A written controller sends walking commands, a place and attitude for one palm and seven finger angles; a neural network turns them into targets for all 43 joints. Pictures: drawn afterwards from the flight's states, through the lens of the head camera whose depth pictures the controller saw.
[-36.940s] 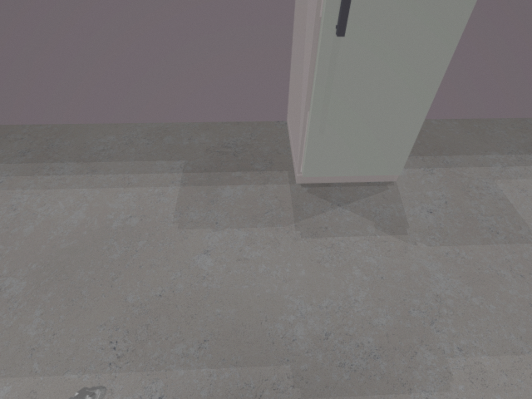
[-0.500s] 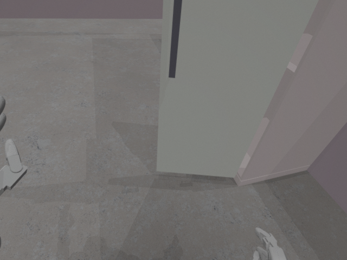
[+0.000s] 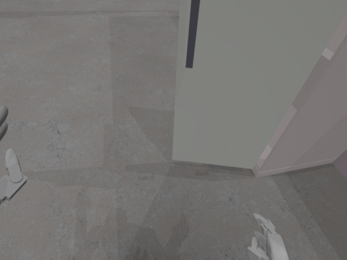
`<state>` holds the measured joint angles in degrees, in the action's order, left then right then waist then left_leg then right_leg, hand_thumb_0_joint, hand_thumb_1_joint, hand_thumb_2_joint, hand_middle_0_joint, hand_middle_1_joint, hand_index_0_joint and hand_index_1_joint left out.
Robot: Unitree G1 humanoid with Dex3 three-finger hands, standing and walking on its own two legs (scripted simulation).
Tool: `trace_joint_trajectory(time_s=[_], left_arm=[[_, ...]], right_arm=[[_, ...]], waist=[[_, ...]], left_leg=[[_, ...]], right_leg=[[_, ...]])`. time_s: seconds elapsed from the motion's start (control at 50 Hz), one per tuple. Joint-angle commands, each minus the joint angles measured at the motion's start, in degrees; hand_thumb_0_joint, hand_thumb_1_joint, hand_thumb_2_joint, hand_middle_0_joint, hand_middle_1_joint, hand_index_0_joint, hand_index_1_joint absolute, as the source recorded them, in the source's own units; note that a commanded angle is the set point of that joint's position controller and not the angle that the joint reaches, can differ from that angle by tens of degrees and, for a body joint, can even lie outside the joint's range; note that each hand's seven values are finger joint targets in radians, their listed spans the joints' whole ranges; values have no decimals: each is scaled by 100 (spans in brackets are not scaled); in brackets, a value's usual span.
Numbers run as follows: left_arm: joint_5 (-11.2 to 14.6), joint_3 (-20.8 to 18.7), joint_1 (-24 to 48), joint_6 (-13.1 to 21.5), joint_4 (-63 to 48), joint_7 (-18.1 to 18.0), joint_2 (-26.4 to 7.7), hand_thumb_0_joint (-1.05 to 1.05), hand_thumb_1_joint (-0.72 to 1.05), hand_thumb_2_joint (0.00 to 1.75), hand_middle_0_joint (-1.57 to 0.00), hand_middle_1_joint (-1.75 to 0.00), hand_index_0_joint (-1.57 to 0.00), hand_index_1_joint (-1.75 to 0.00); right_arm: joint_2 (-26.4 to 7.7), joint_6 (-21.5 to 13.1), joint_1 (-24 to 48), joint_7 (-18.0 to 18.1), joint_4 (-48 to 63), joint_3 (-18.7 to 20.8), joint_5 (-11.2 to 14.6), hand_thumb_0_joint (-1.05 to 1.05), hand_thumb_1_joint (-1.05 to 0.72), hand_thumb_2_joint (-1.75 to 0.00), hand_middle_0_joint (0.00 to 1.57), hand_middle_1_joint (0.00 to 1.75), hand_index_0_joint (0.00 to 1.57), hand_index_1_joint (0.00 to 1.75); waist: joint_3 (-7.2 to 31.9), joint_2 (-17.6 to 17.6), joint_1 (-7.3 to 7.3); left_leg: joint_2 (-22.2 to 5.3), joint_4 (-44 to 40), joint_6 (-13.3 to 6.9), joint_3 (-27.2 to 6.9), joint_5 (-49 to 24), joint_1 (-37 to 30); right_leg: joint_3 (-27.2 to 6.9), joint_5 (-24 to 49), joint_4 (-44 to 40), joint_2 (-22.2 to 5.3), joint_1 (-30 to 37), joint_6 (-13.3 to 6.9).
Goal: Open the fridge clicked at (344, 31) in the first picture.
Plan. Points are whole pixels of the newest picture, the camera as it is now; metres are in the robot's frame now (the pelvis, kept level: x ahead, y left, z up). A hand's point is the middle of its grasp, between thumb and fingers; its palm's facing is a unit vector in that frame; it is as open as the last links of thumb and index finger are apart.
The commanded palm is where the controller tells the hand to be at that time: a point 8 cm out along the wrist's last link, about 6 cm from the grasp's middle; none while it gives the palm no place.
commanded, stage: stop stepping back and stand still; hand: left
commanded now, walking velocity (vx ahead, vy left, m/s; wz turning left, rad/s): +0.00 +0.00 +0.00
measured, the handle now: (195, 1) +0.78 -0.01 +0.26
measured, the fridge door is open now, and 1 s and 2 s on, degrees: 71 71 71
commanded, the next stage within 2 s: let the arm hang, fingers relaxed in 0.02 s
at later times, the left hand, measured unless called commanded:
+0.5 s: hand out of the picture +0.03 +0.19 -0.17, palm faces +0.03 -0.98 -0.18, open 7.0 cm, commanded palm none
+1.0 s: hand out of the picture +0.01 +0.22 -0.17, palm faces +0.02 -0.98 -0.20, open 7.4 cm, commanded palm none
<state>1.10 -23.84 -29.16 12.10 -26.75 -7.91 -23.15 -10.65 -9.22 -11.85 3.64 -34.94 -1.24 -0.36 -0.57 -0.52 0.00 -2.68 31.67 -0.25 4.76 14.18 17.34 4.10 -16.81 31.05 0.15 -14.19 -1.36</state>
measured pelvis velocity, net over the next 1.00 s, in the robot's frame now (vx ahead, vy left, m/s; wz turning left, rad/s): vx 0.00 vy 0.04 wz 0.01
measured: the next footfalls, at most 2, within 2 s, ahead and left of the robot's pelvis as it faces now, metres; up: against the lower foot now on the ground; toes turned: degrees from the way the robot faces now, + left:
none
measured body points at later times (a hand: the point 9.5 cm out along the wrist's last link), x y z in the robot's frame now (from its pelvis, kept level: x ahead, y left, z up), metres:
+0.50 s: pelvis -0.01 +0.01 +0.00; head +0.02 +0.03 +0.45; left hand +0.03 +0.24 -0.16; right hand +0.03 -0.25 -0.14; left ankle +0.03 +0.12 -0.73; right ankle +0.00 -0.10 -0.73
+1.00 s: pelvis +0.00 +0.04 +0.01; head +0.01 +0.04 +0.46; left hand +0.01 +0.27 -0.15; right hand +0.01 -0.19 -0.15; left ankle +0.03 +0.12 -0.73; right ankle +0.00 -0.10 -0.73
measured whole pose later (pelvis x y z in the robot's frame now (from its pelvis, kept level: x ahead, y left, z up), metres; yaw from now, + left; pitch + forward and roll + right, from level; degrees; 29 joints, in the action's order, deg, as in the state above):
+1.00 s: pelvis +0.00 +0.04 +0.01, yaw +1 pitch -1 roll +0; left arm -1.0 -0.3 -13.0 0.2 65.3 -1.0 -9.9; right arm -9.2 0.2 -14.1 1.4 -64.9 0.7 -0.9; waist -1.8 0.4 0.3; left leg 0.9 23.3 -3.2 5.7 10.0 12.8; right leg 3.5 -12.7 23.3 -2.9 -9.8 1.5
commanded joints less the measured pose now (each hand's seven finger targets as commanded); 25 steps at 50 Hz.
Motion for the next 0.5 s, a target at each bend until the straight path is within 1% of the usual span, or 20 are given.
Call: trace_joint_trajectory(time_s=[0.0,0.06,0.08,0.1,0.12,0.14,0.16,0.18,0.2,0.22,0.24,0.26,0.3,0.32,0.34,0.36,0.4,0.42,0.46,0.48], left_arm=[[134,-838,-152,353,-1208,-167,-1057,0,90,90,-20,-30,-20,-30],[155,-762,-133,289,-1018,-166,-1007,0,90,90,-20,-30,-20,-30],[159,-788,-117,278,-973,-171,-1031,0,90,90,-20,-30,-20,-30],[-381,1732,367,-637,3210,678,-208,0,90,90,-20,-30,-20,-30],[-269,1656,504,-1065,3286,764,-133,0,90,90,-20,-30,-20,-30],[-307,1740,748,-1112,3534,780,34,0,90,90,-20,-30,-20,-30],[-266,1799,914,-1132,3811,800,-5,0,90,90,-20,-30,-20,-30],[-267,1851,1103,-1128,4137,807,-45,0,90,90,-20,-30,-20,-30],[-281,1888,1277,-1119,4518,800,-91,0,90,90,-20,-30,-20,-30],[-289,1923,1479,-1128,4898,790,-134,0,90,90,-20,-30,-20,-30],[-280,1982,1635,-1141,5290,771,-144,0,90,90,-20,-30,-20,-30],[-260,2044,1756,-1186,5649,756,-101,0,90,90,-20,-30,-20,-30],[-236,2154,1855,-1229,6378,727,9,0,90,90,-20,-30,-20,-30],[-225,2182,1812,-1229,6698,719,50,0,90,90,-20,-30,-20,-30],[-217,2211,1745,-1221,6983,708,33,0,90,90,-20,-30,-20,-30],[-206,2220,1689,-1202,7273,706,107,0,90,90,-20,-30,-20,-30],[-183,2241,1631,-1171,7738,702,188,0,90,90,-20,-30,-20,-30],[-199,2173,1549,-1155,7894,691,318,0,90,90,-20,-30,-20,-30],[-185,2185,1482,-1147,8163,681,339,0,90,90,-20,-30,-20,-30],[-178,2199,1477,-1143,8296,678,359,0,90,90,-20,-30,-20,-30]], right_arm=[[-767,-163,287,36,809,329,16,0,-90,-90,20,30,20,30],[-761,-99,368,81,819,315,34,0,-90,-90,20,30,20,30],[-778,-72,359,91,826,316,35,0,-90,-90,20,30,20,30],[-1898,-191,749,-432,-427,614,46,0,-90,-90,20,30,20,30],[-1657,199,331,-416,-304,651,103,0,-90,-90,20,30,20,30],[-1545,313,220,-398,-391,626,38,0,-90,-90,20,30,20,30],[-1519,464,261,-389,-343,519,29,0,-90,-90,20,30,20,30],[-1480,559,313,-390,-341,454,-7,0,-90,-90,20,30,20,30],[-1434,631,297,-392,-407,414,-46,0,-90,-90,20,30,20,30],[-1421,708,277,-394,-503,401,-76,0,-90,-90,20,30,20,30],[-1372,771,272,-401,-605,382,-105,0,-90,-90,20,30,20,30],[-1291,836,271,-402,-735,335,-126,0,-90,-90,20,30,20,30],[-1175,910,323,-403,-1019,256,-165,0,-90,-90,20,30,20,30],[-1150,918,355,-392,-1148,223,-166,0,-90,-90,20,30,20,30],[-1136,926,342,-385,-1261,205,-152,0,-90,-90,20,30,20,30],[-1037,921,307,-370,-1421,190,-143,0,-90,-90,20,30,20,30],[-896,925,153,-330,-1722,169,-127,0,-90,-90,20,30,20,30],[-826,917,74,-301,-1826,195,-145,0,-90,-90,20,30,20,30],[-757,928,-95,-273,-2031,213,-118,0,-90,-90,20,30,20,30],[-722,932,-166,-262,-2138,218,-114,0,-90,-90,20,30,20,30]], waist=[[1042,305,-3],[867,270,8],[873,240,-1],[597,269,255],[898,278,206],[862,-37,156],[737,-338,83],[637,-698,60],[612,-1018,82],[487,-1180,120],[401,-981,134],[255,-764,141],[121,-86,86],[150,151,35],[174,291,-3],[259,406,-8],[266,565,29],[327,745,17],[368,736,18],[340,662,29]], left_leg=[[-304,-333,-30,-382,-1241,-296],[-327,-414,-19,-390,-1338,-375],[-342,-431,-32,-408,-1379,-386],[-478,458,-81,-496,-2454,-18],[-526,236,-30,-468,-2225,-229],[-601,217,-116,-612,-2037,-53],[-631,86,-210,-726,-1578,126],[-564,44,-243,-808,-1300,214],[-456,65,-228,-801,-1166,182],[-354,55,-193,-765,-1051,110],[-287,-18,-156,-743,-1087,15],[-294,-190,-152,-752,-969,-19],[-334,-628,-146,-811,-781,64],[-360,-812,-151,-853,-679,91],[-363,-902,-134,-859,-625,82],[-349,-971,-119,-801,-478,31],[-289,-1013,-78,-699,-265,-155],[-304,-1022,-87,-680,-269,-226],[-337,-1025,-92,-664,-291,-286],[-326,-1043,-85,-673,-250,-317]], right_leg=[[-888,2091,-462,-577,620,-45],[-812,2098,-518,-543,453,6],[-792,2114,-524,-528,466,21],[-424,3477,247,-1013,-19,-40],[-603,2814,133,-928,-67,-95],[-449,2236,231,-795,-137,-73],[-400,1679,145,-763,-164,-71],[-436,1415,-3,-776,-170,-90],[-529,1362,-137,-857,-147,-142],[-616,1200,-282,-945,-237,-211],[-658,1108,-330,-973,-304,-265],[-631,768,-404,-945,-354,-233],[-609,395,-511,-775,-128,-105],[-629,315,-586,-696,67,-66],[-622,282,-664,-672,232,-53],[-675,245,-786,-699,341,-61],[-737,169,-1013,-735,339,-113],[-707,294,-1075,-732,399,-131],[-658,393,-1192,-744,526,-150],[-639,374,-1240,-746,513,-158]])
